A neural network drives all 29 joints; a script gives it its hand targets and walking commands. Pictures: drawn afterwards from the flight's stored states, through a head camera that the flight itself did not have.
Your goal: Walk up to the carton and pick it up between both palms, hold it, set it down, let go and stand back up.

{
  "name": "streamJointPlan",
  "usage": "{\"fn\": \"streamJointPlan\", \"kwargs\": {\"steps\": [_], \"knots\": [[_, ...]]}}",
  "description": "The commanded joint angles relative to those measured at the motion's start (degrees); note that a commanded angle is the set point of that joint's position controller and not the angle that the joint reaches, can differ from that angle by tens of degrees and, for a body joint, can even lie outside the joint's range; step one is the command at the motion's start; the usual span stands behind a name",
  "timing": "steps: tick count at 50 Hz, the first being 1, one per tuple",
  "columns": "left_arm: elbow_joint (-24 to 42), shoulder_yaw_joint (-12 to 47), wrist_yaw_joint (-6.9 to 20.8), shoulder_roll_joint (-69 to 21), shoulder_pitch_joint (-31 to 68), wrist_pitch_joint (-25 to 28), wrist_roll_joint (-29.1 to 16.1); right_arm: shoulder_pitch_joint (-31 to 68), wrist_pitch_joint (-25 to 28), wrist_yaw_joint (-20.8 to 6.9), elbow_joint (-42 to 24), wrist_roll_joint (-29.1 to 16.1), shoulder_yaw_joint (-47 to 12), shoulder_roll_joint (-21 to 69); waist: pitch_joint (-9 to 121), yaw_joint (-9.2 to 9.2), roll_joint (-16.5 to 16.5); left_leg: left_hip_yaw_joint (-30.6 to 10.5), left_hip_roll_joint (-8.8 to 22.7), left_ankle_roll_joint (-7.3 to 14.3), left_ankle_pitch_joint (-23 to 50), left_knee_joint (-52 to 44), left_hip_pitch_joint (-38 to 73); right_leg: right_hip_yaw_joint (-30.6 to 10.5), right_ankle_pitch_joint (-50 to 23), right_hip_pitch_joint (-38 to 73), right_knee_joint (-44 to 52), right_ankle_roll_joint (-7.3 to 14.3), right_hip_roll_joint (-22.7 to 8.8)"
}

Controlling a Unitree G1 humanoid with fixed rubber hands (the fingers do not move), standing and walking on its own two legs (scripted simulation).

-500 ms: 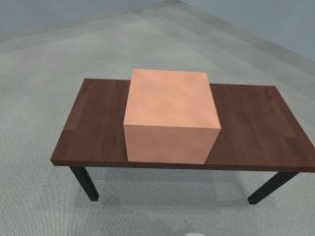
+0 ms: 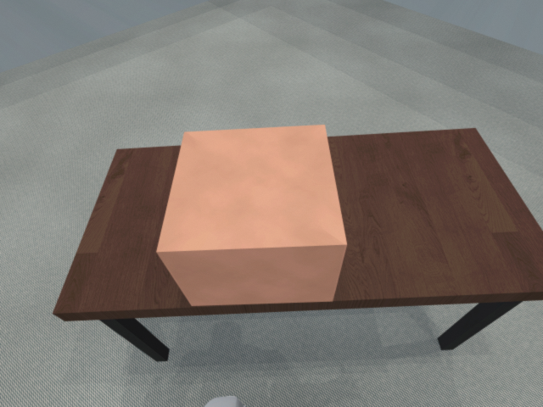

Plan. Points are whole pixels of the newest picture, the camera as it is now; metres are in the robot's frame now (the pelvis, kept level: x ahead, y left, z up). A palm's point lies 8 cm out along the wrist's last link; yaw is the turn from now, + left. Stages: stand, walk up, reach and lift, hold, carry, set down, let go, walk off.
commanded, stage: walk up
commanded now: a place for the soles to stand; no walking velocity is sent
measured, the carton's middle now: (257, 215) +0.49 +0.06 -0.08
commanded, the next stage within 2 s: reach and lift in 1.90 s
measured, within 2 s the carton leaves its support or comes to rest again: neither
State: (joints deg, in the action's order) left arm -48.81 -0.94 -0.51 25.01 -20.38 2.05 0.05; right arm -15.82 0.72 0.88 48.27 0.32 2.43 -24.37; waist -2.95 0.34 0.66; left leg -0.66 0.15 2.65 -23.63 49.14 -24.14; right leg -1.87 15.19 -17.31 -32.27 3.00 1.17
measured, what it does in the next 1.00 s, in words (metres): steps on the spot: left foot, then right foot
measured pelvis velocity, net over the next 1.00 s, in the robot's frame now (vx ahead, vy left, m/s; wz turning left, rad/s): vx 0.01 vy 0.03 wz -0.01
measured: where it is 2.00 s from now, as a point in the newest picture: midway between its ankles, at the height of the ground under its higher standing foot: outside the picture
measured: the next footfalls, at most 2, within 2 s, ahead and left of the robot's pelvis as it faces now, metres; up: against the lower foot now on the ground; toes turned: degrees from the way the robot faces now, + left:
left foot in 0.16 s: +0.07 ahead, +0.16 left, +0.00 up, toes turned +0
right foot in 0.48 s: +0.06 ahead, -0.08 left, +0.00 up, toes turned +2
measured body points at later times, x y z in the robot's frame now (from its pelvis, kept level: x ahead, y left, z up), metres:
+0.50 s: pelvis +0.00 +0.05 +0.00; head +0.03 +0.06 +0.44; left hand +0.04 +0.37 -0.13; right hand +0.08 -0.29 -0.10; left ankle +0.03 +0.16 -0.74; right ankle +0.02 -0.08 -0.74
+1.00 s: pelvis +0.01 +0.03 +0.00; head +0.03 +0.04 +0.45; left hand +0.10 +0.36 -0.11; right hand +0.10 -0.30 -0.11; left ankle +0.03 +0.16 -0.74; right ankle +0.02 -0.08 -0.74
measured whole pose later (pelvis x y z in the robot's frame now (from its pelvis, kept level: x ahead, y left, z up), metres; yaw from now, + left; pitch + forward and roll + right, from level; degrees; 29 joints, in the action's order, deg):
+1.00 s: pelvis +0.01 +0.03 +0.00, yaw +0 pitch +1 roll +0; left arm -50.1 -0.9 1.2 24.8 -13.5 0.6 0.0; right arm -11.8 2.4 -0.2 53.6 0.3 1.5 -24.3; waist -0.4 0.3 0.9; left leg 0.6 0.7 0.5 -14.5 30.8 -17.0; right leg -1.5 15.7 -16.4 -31.3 0.5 1.1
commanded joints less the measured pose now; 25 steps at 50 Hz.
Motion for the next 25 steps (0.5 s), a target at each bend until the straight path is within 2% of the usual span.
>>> {"fn": "streamJointPlan", "kwargs": {"steps": [1,3,4,5,6,7,8,9,10,11,13,14,15,18,20,21,22,23,24,25], "knots": [[3.06,-4.68,-1.09,10.83,-1.38,0.07,1.22,0.84,0.49,0.51,-1.84,-0.27,1.68,-7.51,4.28,2.54,7.87,-0.07,0.26,-1.5,-1.34,-4.73,-3.12,-12.23,-27.77,14.0,8.27,4.41,-12.57],[3.76,-4.74,-0.48,11.41,1.11,-0.2,1.81,1.24,1.07,0.42,-1.67,0.0,1.67,-7.47,3.73,2.15,8.09,0.61,0.57,-1.28,-2.29,-8.39,0.23,-12.66,-15.47,9.38,9.37,6.57,-12.78],[4.12,-4.57,-0.07,11.24,2.75,-0.45,1.84,0.2,1.44,0.22,-1.13,0.14,1.78,-7.37,3.8,1.3,7.29,1.35,0.15,-1.33,-1.74,-12.38,3.85,-12.17,-10.19,6.5,9.14,7.67,-12.6],[4.51,-4.34,0.32,11.62,4.43,-0.79,1.79,-0.89,1.94,0.28,-0.63,0.14,2.04,-7.14,3.54,0.06,5.97,2.5,-0.31,-1.39,2.3,-18.07,8.84,-10.52,-6.83,2.1,7.7,7.52,-12.11],[4.93,-3.95,0.67,10.69,5.77,-1.03,1.7,-3.68,2.43,0.4,0.82,0.02,2.2,-7.03,4.25,-1.16,6.44,3.33,-0.91,-1.22,7.67,-23.81,13.99,-8.22,-3.7,-0.59,5.36,6.24,-10.39],[5.06,-3.45,0.94,9.08,6.47,-1.13,1.51,-6.3,2.74,0.62,2.03,0.25,2.73,-8.01,4.72,-2.21,5.09,1.52,-0.03,-1.46,10.79,-26.47,19.19,-6.77,1.32,-3.87,2.81,4.26,-8.83],[5.29,-2.86,1.13,6.21,5.71,-1.26,1.17,-7.17,3.15,0.92,2.43,1.02,3.45,-10.56,6.18,-2.41,-0.58,-7.21,5.91,0.2,7.09,-28.9,23.81,-4.64,9.34,-8.67,-2.17,1.9,-5.36],[4.59,-2.12,1.02,3.98,5.41,-1.42,0.22,-3.81,3.43,1.24,1.65,1.85,3.6,-13.06,5.32,-1.39,-7.85,-23.3,16.12,3.38,1.16,-34.09,21.9,-1.65,12.12,-12.67,-7.36,-1.51,-1.17],[2.93,-2.75,0.75,6.69,4.42,-2.02,0.36,1.57,3.57,1.24,0.44,1.46,3.9,-14.5,1.22,0.6,-5.54,-26.9,19.48,6.5,-7.65,-36.45,13.79,-1.47,12.96,-10.91,-10.89,-2.9,-2.24],[1.43,-3.48,1.08,8.66,3.35,-2.39,0.43,4.08,3.65,1.25,0.44,1.19,3.52,-14.74,0.01,1.18,-4.42,-26.46,19.34,7.47,-15.36,-37.62,7.73,-2.96,13.3,-7.53,-12.43,-2.6,-3.17],[0.35,-4.01,1.77,9.35,1.5,-2.52,0.75,5.63,3.58,0.8,-0.25,1.39,2.6,-14.34,-2.65,1.41,-8.69,-19.98,15.51,6.62,-16.99,-37.19,2.83,-2.19,11.45,-5.18,-11.12,-2.07,-3.43],[-0.27,-4.26,2.06,9.24,0.35,-2.53,1.09,5.31,3.52,0.65,-0.24,1.42,2.45,-13.8,-3.07,1.22,-8.86,-17.41,13.74,5.81,-16.44,-36.86,1.64,-1.37,10.61,-4.13,-10.76,-1.95,-3.19],[-0.55,-4.26,2.11,8.68,0.01,-2.48,1.11,5.07,3.37,0.43,-0.13,1.4,2.51,-13.88,-2.67,0.69,-9.47,-16.15,12.67,5.26,-14.32,-36.07,3.34,-0.32,10.05,-4.1,-8.58,-1.82,-2.54],[0.05,-3.94,1.83,8.11,2.32,-2.17,1.24,2.43,3.08,-0.1,-0.16,1.24,2.71,-13.85,0.85,-1.16,-8.37,-15.72,12.17,4.77,-4.5,-31.74,9.38,0.64,9.57,-2.9,-2.57,-1.82,-2.25],[-0.45,-3.87,1.28,7.54,2.02,-1.64,1.07,3.89,2.65,-0.28,-0.17,0.67,2.41,-13.3,2.84,-0.19,-7.77,-13.85,11.54,4.18,2.4,-28.6,9.88,1.43,5.87,1.35,3.76,-1.42,-1.68],[-0.59,-3.72,1.02,7.68,2.09,-1.15,1.16,4.33,2.4,-0.31,-0.29,0.4,2.28,-12.61,4.07,0.06,-6.39,-12.23,11.03,3.65,6.36,-26.46,9.63,1.13,3.1,4.01,7.51,-1.36,-1.85],[-0.61,-3.7,0.82,8.28,2.83,-0.7,1.51,4.65,2.33,-0.28,-0.23,0.25,1.93,-11.41,4.77,0.05,-5.83,-10.14,9.71,2.56,10.25,-24.55,8.44,-0.47,-0.92,6.1,7.53,-1.31,-2.95],[-0.42,-3.74,0.73,8.93,3.24,-0.55,1.67,5.06,2.38,-0.22,-0.34,-0.2,1.59,-10.42,6.18,0.15,-3.57,-9.3,9.12,1.92,11.65,-23.17,7.52,-2.67,-3.04,8.15,7.49,-0.74,-4.32],[-0.27,-3.9,0.61,9.64,4.14,-0.3,1.79,4.54,2.39,-0.2,0.0,-0.39,1.23,-10.0,6.55,-0.3,-2.94,-7.95,7.79,0.98,12.97,-22.0,7.5,-5.1,-4.6,8.49,8.31,0.06,-5.78],[0.15,-3.89,0.49,10.53,5.08,-0.01,1.83,4.65,2.43,-0.18,0.38,-0.58,0.86,-9.23,7.21,-0.61,0.3,-6.4,6.04,0.27,12.62,-20.44,8.25,-8.82,-5.55,7.52,11.07,0.87,-8.65]]}}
